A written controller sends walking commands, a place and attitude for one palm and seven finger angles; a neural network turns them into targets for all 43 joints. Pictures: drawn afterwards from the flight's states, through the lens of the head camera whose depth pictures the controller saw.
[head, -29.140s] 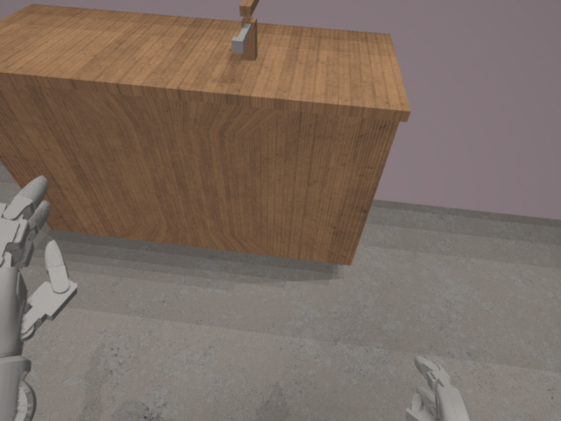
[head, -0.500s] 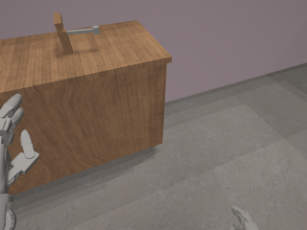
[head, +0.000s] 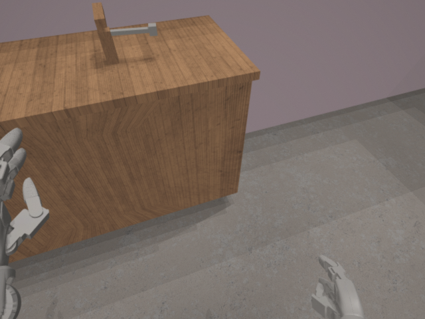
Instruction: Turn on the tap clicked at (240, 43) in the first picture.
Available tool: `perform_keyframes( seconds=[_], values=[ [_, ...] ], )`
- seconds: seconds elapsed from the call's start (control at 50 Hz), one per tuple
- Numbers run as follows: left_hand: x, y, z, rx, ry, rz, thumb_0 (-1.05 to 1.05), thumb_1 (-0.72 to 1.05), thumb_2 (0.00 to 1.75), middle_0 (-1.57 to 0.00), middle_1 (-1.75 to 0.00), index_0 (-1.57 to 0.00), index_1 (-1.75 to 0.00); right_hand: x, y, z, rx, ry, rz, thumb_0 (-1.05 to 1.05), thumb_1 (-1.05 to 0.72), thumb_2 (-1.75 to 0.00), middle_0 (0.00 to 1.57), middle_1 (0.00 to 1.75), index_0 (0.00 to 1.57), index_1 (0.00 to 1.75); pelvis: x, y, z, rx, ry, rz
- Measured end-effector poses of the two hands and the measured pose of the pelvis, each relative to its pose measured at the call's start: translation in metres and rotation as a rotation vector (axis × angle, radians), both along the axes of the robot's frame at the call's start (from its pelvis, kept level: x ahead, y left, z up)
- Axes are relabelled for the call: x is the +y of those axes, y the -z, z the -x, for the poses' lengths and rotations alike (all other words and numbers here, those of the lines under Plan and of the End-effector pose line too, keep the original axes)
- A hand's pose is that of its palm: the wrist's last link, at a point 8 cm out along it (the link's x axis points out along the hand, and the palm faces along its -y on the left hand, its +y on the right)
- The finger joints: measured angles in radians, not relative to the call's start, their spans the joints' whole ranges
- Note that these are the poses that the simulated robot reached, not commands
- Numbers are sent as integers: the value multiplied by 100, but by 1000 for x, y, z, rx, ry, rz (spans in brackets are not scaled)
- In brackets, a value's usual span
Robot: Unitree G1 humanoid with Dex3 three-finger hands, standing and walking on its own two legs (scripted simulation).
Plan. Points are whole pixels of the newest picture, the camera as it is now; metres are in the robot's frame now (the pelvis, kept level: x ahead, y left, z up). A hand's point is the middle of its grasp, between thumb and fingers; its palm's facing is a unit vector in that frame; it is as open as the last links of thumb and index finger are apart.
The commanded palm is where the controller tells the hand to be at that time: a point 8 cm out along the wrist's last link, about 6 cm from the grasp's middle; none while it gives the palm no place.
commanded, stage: stop stepping back and stand still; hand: left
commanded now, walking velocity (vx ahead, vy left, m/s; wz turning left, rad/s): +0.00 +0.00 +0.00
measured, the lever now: (152, 29) +0.88 +0.25 +0.14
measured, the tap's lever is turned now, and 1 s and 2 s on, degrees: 81 81 81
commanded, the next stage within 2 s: stand and check the lever's angle in 0.56 s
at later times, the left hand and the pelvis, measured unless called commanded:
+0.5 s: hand (27, 226) +0.20 +0.27 +0.16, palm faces +0.40 -0.84 -0.35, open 7.4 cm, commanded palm +0.14 +0.31 +0.18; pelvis -0.02 +0.03 +0.01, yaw +0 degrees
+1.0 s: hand (20, 237) +0.18 +0.27 +0.16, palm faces +0.41 -0.84 -0.36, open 7.4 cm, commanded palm +0.13 +0.31 +0.18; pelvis -0.03 +0.03 +0.01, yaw +0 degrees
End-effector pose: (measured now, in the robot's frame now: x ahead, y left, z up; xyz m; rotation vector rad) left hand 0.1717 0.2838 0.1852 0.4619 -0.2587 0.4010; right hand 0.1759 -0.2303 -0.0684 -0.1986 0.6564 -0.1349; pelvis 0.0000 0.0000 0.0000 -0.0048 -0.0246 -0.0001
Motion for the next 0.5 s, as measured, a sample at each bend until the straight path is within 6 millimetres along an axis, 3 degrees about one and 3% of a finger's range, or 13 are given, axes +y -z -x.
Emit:
perform_keyframes(
  seconds=[0.1,0.22,0.5],
  values=[
    [4,9,-1,24,10,49,1,89,90,-21,-31,-21,-30,22,-4,-6,-6,-35,-14,1,-90,-90,21,30,20,30,9,-2,1,4,4,5],
    [10,8,2,29,25,54,1,89,90,-21,-31,-21,-30,35,-5,2,23,-50,-8,1,-90,-90,21,30,20,30,16,-4,5,12,2,10],
    [22,10,14,53,12,55,1,89,90,-21,-31,-21,-30,29,0,34,77,-3,21,1,-90,-90,21,30,20,30,26,-7,16,14,1,15]
  ],
)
